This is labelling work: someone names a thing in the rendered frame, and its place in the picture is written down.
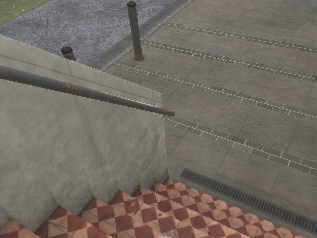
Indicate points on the stairs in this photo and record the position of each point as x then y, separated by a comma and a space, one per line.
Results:
172, 209

